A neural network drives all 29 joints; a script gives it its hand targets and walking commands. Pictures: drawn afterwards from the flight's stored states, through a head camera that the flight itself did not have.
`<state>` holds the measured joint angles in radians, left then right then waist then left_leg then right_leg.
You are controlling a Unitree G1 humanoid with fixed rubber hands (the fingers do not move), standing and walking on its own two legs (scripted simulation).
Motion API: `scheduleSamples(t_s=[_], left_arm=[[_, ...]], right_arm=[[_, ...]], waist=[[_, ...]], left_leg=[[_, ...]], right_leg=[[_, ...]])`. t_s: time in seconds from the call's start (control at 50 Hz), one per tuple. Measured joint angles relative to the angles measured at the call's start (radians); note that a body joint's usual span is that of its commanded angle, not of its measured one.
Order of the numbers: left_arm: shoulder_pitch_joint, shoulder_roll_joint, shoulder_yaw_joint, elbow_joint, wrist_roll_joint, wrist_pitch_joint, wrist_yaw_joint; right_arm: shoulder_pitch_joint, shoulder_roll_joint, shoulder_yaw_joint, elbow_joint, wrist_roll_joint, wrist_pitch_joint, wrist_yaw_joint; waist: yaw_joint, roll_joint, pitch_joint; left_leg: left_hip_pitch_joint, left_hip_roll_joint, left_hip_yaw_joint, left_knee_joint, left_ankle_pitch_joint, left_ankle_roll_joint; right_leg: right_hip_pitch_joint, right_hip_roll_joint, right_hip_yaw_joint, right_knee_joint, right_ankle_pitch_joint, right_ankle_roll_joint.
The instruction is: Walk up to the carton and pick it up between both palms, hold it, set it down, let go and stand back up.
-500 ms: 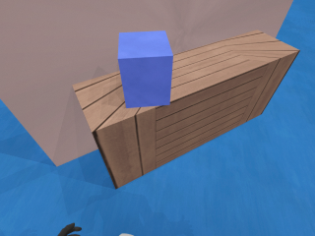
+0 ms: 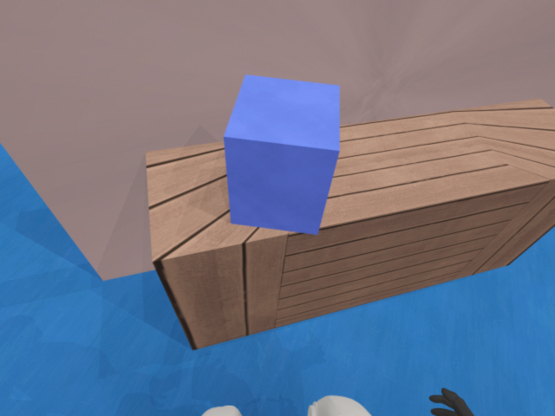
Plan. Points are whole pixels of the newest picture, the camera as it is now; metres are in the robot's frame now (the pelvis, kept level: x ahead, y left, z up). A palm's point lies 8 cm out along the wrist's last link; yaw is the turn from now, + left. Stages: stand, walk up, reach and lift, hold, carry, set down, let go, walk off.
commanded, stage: walk up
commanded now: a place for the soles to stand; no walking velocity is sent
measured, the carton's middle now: (282, 157) +0.62 +0.01 -0.03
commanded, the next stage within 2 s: none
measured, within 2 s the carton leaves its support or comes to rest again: neither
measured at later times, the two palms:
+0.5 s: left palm (229, 392) +0.17 +0.09 -0.08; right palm (527, 324) +0.29 -0.43 -0.10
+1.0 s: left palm (218, 389) +0.18 +0.10 -0.09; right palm (482, 263) +0.40 -0.38 -0.08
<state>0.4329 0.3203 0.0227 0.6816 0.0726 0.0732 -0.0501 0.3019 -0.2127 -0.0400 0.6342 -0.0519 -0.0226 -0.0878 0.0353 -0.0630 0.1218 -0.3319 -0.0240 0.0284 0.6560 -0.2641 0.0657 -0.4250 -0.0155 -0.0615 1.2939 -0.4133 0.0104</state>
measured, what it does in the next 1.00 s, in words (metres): walks ahead, turning left: right foot, then left foot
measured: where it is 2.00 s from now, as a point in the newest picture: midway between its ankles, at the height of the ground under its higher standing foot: outside the picture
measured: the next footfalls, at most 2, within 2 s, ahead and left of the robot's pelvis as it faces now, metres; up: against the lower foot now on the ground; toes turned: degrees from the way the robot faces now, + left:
right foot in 0.30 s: +0.23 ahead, -0.30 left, +0.00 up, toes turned +2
left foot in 0.80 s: +0.26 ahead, -0.07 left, +0.00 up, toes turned +17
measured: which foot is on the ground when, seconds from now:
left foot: down 0.00-0.32, up 0.34-0.78, down 0.80-1.00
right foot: up 0.00-0.28, down 0.30-0.82, up 0.84-1.00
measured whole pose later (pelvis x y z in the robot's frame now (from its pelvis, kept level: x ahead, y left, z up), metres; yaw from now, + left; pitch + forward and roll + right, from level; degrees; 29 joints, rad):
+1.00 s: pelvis +0.19 -0.18 +0.01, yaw +21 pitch -2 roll -3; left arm 0.35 0.31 0.02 0.55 0.00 0.04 0.03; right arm 0.14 -0.26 -0.04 0.67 -0.02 0.06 0.00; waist -0.03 0.02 0.14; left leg -0.34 -0.05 -0.06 0.59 -0.21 0.09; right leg -0.39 -0.04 -0.07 1.09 -0.59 0.01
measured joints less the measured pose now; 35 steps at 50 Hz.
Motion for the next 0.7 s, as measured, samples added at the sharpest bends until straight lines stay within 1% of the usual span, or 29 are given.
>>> scheduleSamples(t_s=[0.04, 0.1, 0.14, 0.2, 0.26, 0.3, 0.32, 0.34, 0.36, 0.38, 0.4, 0.42, 0.44, 0.48, 0.52, 0.58, 0.7], left_arm=[[-0.044, 0.016, 0.016, -0.031, 0.0, -0.01, -0.014], [-0.098, 0.023, 0.029, -0.061, -0.011, -0.023, -0.034], [-0.118, 0.014, 0.028, -0.072, -0.018, -0.025, -0.041], [-0.134, -0.002, 0.024, -0.077, -0.016, -0.018, -0.044], [-0.14, -0.015, 0.018, -0.081, -0.016, -0.02, -0.042], [-0.135, -0.016, 0.017, -0.089, -0.019, -0.037, -0.033], [-0.138, -0.026, 0.018, -0.084, -0.019, -0.052, -0.024], [-0.143, -0.042, 0.012, -0.077, -0.015, -0.065, -0.015], [-0.136, -0.048, 0.0, -0.076, -0.012, -0.073, -0.007], [-0.125, -0.049, -0.011, -0.072, -0.016, -0.073, -0.001], [-0.113, -0.048, -0.017, -0.066, -0.026, -0.068, 0.004], [-0.101, -0.048, -0.017, -0.061, -0.034, -0.062, 0.008], [-0.088, -0.047, -0.015, -0.059, -0.035, -0.058, 0.014], [-0.064, -0.043, -0.01, -0.058, -0.029, -0.061, 0.025], [-0.045, -0.038, -0.01, -0.051, -0.028, -0.072, 0.036], [-0.023, -0.038, -0.017, -0.044, -0.029, -0.085, 0.051], [0.0, -0.041, -0.034, -0.064, -0.037, -0.075, 0.076]], right_arm=[[0.045, -0.001, 0.0, 0.03, 0.005, -0.008, 0.007], [0.095, -0.015, -0.007, 0.066, 0.006, -0.022, 0.023], [0.113, -0.027, -0.019, 0.079, 0.003, -0.029, 0.027], [0.135, -0.044, -0.033, 0.078, -0.003, -0.037, 0.032], [0.148, -0.06, -0.043, 0.062, -0.013, -0.034, 0.036], [0.154, -0.07, -0.046, 0.046, -0.016, -0.025, 0.038], [0.149, -0.083, -0.047, 0.043, -0.015, -0.018, 0.039], [0.138, -0.098, -0.048, 0.042, -0.013, -0.01, 0.039], [0.129, -0.101, -0.046, 0.041, -0.01, 0.002, 0.037], [0.123, -0.097, -0.039, 0.039, -0.003, 0.014, 0.031], [0.115, -0.089, -0.031, 0.036, 0.002, 0.026, 0.025], [0.103, -0.082, -0.024, 0.033, 0.005, 0.033, 0.022], [0.087, -0.076, -0.018, 0.029, 0.01, 0.035, 0.022], [0.054, -0.066, -0.009, 0.012, 0.016, 0.031, 0.03], [0.027, -0.063, -0.003, -0.009, 0.013, 0.027, 0.04], [-0.018, -0.063, 0.003, -0.023, 0.006, 0.036, 0.052], [-0.105, -0.05, 0.008, -0.008, 0.007, 0.075, 0.084]], waist=[[-0.019, -0.021, -0.009], [-0.038, -0.042, -0.023], [-0.046, -0.045, -0.033], [-0.059, -0.04, -0.049], [-0.069, -0.022, -0.058], [-0.073, -0.003, -0.057], [-0.066, 0.03, -0.045], [-0.061, 0.074, -0.024], [-0.055, 0.093, -0.015], [-0.045, 0.094, -0.017], [-0.032, 0.09, -0.024], [-0.02, 0.088, -0.028], [-0.01, 0.087, -0.028], [0.004, 0.086, -0.024], [0.011, 0.088, -0.016], [0.015, 0.092, 0.001], [0.02, 0.095, 0.035]], left_leg=[[0.044, 0.011, -0.027, -0.055, 0.017, -0.025], [0.087, 0.028, -0.061, -0.101, 0.014, -0.039], [0.104, 0.043, -0.077, -0.108, -0.005, -0.04], [0.113, 0.064, -0.098, -0.104, -0.041, -0.053], [0.11, 0.087, -0.123, -0.076, -0.09, -0.071], [0.093, 0.103, -0.149, -0.017, -0.139, -0.083], [0.074, 0.125, -0.173, 0.043, -0.172, -0.076], [0.048, 0.138, -0.21, 0.136, -0.198, -0.06], [0.013, 0.114, -0.229, 0.248, -0.259, -0.055], [-0.027, 0.08, -0.216, 0.36, -0.309, -0.055], [-0.067, 0.052, -0.183, 0.458, -0.324, -0.057], [-0.104, 0.034, -0.149, 0.532, -0.311, -0.06], [-0.135, 0.022, -0.119, 0.576, -0.283, -0.064], [-0.182, 0.006, -0.082, 0.59, -0.223, -0.071], [-0.207, -0.002, -0.065, 0.555, -0.171, -0.079], [-0.202, -0.003, -0.052, 0.437, -0.111, -0.084], [-0.13, 0.008, -0.034, 0.208, -0.041, -0.078]], right_leg=[[-0.081, -0.045, 0.036, -0.044, 0.064, 0.008], [-0.156, -0.097, 0.088, -0.143, 0.128, 0.023], [-0.173, -0.119, 0.108, -0.222, 0.151, 0.029], [-0.165, -0.14, 0.119, -0.33, 0.185, 0.033], [-0.108, -0.143, 0.114, -0.453, 0.174, 0.024], [-0.028, -0.131, 0.098, -0.564, 0.19, 0.012], [0.001, -0.111, 0.075, -0.581, 0.153, 0.036], [0.012, -0.086, 0.045, -0.552, 0.118, 0.048], [0.017, -0.08, 0.029, -0.52, 0.086, 0.049], [0.025, -0.084, 0.02, -0.505, 0.063, 0.041], [0.041, -0.089, 0.014, -0.515, 0.058, 0.027], [0.063, -0.09, 0.005, -0.541, 0.062, 0.014], [0.087, -0.088, -0.004, -0.576, 0.07, 0.003], [0.13, -0.078, -0.026, -0.644, 0.091, -0.01], [0.165, -0.067, -0.05, -0.693, 0.103, -0.02], [0.201, -0.054, -0.081, -0.723, 0.099, -0.03], [0.247, -0.052, -0.139, -0.697, 0.049, -0.034]])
